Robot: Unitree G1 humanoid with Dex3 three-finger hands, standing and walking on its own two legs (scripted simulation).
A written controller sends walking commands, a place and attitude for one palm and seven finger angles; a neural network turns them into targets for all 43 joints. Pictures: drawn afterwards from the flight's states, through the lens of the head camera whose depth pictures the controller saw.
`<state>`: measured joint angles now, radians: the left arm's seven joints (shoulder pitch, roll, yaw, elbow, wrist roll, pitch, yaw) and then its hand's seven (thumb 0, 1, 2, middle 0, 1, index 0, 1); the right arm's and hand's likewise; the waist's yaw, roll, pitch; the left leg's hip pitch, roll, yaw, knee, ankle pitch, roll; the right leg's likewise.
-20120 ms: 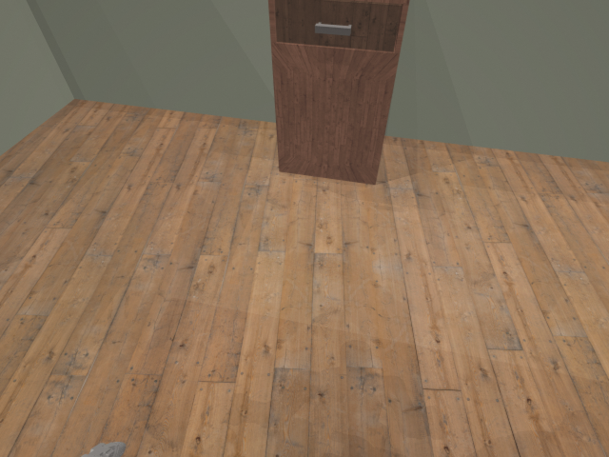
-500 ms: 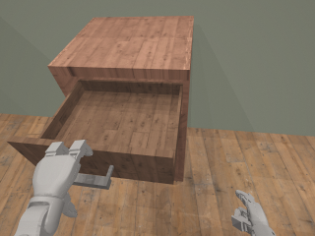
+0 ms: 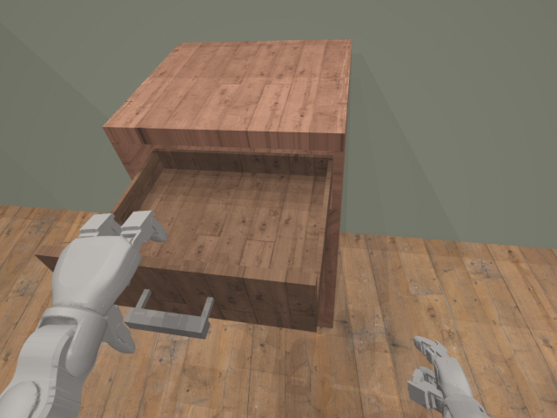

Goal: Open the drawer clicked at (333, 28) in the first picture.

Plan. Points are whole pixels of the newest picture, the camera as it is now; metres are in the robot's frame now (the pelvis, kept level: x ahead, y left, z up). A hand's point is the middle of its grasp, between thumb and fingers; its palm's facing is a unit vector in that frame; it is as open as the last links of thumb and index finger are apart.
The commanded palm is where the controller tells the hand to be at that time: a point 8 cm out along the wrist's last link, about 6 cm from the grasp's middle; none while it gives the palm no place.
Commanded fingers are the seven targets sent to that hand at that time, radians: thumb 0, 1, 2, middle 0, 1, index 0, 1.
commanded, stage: lift the hand off the handle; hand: left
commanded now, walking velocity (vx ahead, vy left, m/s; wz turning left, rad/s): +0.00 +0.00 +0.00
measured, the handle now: (172, 310) +0.26 +0.24 -0.03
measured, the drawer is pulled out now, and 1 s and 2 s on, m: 0.30 0.30 0.30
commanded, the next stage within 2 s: draw the hand back to the body in 0.12 s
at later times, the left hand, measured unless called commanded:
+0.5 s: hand (114, 287) +0.22 +0.25 +0.12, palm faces +0.08 -0.08 -0.99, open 13.9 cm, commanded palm +0.18 +0.24 +0.18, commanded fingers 0.00 -0.50 0.30 -0.30 -1.20 -0.30 -1.20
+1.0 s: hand (123, 285) +0.22 +0.22 +0.14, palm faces +0.35 -0.82 -0.46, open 13.5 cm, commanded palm +0.17 +0.26 +0.18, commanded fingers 0.00 -0.15 0.45 -0.28 -0.98 -0.28 -0.98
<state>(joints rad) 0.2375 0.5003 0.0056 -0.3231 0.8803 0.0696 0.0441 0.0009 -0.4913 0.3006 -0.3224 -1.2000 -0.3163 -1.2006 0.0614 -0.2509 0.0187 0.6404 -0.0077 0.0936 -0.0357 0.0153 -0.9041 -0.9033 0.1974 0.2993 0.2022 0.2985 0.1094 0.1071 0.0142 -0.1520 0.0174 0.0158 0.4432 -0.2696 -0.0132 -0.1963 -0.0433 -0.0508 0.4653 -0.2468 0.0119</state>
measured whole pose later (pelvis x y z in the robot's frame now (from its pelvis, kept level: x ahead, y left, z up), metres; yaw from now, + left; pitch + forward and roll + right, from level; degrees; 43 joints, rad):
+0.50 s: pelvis +0.00 +0.00 +0.00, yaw +0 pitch -1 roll +0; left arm 0.29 0.52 0.05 -0.37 0.85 0.06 0.02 0.00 -0.49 0.30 -0.32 -1.20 -0.32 -1.20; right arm 0.06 -0.26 0.02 0.63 0.00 0.09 -0.02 0.02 -0.90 -0.90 0.20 0.30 0.20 0.30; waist 0.11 0.11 0.02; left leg -0.15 0.02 0.01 0.42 -0.26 -0.01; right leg -0.19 -0.04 -0.05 0.44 -0.23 0.01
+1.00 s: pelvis +0.01 +0.00 +0.00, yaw +0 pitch -3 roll +0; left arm 0.45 0.31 0.21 -0.46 0.05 -0.07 0.11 0.00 -0.41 0.34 -0.31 -1.15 -0.31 -1.15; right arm 0.15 -0.20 0.04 0.60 0.00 -0.11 -0.10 0.02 -0.90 -0.90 0.20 0.30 0.20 0.30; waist 0.07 0.05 0.05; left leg -0.10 0.03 0.01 0.44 -0.30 -0.02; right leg -0.13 -0.03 -0.06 0.45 -0.27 0.01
